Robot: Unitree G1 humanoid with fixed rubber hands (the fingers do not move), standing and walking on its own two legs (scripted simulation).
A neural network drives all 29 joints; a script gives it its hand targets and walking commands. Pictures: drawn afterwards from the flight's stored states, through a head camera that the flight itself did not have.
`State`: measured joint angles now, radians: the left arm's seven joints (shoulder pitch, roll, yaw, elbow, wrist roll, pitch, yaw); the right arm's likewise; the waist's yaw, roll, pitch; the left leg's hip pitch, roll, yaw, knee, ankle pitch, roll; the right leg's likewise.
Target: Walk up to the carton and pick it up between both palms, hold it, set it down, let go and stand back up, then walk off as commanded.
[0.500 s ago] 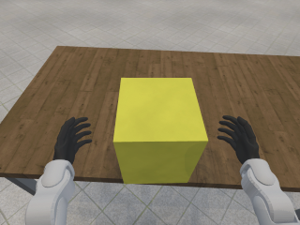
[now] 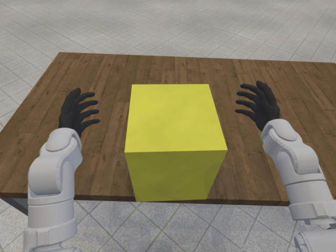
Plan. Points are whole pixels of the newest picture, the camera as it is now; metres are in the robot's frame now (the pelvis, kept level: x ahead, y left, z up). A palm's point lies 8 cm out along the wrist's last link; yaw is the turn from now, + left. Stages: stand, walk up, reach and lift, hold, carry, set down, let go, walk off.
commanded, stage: reach and lift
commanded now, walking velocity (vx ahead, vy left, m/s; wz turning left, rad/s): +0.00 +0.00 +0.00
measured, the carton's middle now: (171, 145) +0.38 +0.01 +0.02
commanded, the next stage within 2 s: none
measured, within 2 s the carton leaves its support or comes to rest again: neither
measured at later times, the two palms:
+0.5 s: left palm (81, 131) +0.35 +0.22 +0.11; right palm (245, 115) +0.40 -0.17 +0.13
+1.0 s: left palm (96, 147) +0.35 +0.20 +0.05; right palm (235, 135) +0.39 -0.16 +0.07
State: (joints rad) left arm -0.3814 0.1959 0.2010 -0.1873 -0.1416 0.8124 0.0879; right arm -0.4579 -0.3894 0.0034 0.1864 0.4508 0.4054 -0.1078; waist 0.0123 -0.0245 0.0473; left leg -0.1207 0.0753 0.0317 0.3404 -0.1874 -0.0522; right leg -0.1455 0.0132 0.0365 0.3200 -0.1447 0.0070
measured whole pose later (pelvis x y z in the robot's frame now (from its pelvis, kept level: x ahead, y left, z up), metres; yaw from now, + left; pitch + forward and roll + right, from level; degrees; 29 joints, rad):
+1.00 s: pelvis +0.01 +0.00 +0.00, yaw +2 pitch +3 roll -1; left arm -0.43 0.08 0.12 0.53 -0.05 0.12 0.08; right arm -0.50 -0.19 0.01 0.70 0.21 -0.06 -0.10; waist 0.02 0.00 0.00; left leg -0.23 0.07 -0.02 0.37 -0.19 -0.06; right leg -0.23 0.01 0.00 0.33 -0.15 0.00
